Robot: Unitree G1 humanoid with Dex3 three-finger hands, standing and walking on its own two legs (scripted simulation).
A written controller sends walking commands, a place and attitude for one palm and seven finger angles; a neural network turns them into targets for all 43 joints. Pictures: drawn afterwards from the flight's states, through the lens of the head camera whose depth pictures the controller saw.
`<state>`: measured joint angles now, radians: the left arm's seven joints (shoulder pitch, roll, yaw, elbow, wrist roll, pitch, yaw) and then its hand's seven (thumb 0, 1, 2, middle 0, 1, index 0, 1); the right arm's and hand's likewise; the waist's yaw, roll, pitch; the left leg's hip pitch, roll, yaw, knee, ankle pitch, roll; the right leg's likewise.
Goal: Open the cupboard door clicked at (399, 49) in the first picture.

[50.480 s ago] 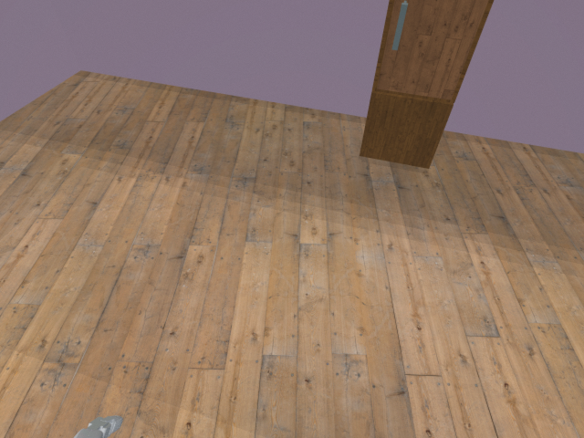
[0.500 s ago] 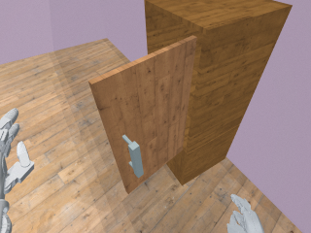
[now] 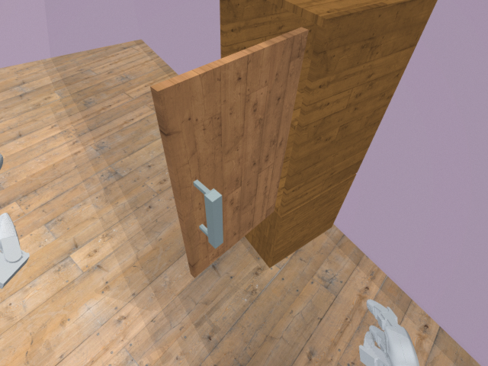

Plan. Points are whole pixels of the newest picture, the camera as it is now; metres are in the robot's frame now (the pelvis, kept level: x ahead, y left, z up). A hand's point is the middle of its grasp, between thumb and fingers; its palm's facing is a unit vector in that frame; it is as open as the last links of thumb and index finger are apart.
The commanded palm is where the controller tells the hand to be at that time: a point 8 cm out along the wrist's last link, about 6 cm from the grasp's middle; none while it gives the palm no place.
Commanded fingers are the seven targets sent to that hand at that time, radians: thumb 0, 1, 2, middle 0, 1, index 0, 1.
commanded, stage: step back with the hand held close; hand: left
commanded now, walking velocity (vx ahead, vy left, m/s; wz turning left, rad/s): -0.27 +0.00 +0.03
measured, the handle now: (207, 214) +0.42 +0.10 -0.04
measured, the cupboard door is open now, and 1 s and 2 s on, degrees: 100 100 100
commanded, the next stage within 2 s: stop stepping back and stand still in 0.62 s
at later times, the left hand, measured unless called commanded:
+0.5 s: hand out of the picture +0.12 +0.28 +0.18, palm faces +0.47 -0.75 -0.46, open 7.4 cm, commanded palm +0.06 +0.30 +0.19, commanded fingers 0.00 0.90 0.90 -0.20 -0.30 -0.20 -0.30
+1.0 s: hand out of the picture +0.05 +0.21 +0.17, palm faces +0.36 -0.81 -0.47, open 7.4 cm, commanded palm -0.01 +0.24 +0.19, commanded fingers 0.00 0.90 0.90 -0.20 -0.30 -0.20 -0.30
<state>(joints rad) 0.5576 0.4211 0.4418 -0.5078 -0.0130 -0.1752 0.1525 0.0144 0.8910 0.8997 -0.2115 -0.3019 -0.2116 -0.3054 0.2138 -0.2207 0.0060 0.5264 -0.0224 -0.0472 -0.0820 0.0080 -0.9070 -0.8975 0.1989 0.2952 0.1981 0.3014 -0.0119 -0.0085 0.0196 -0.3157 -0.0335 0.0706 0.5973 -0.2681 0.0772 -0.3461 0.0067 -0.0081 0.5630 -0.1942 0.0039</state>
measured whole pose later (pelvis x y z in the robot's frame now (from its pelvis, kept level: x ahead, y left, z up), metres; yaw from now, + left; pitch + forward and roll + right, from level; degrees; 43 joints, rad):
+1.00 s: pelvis -0.18 -0.04 +0.00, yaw -5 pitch +1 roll +1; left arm 0.54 0.45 0.46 -0.43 -0.07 -0.18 0.14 0.01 0.89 0.90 -0.21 -0.30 -0.21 -0.31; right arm 0.25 -0.24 0.00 0.64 0.01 -0.10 -0.08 0.01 -0.91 -0.90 0.20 0.30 0.20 0.30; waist -0.04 -0.02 -0.07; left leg -0.45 -0.01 0.07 0.55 -0.14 0.03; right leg -0.09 0.02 -0.04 0.54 -0.49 -0.02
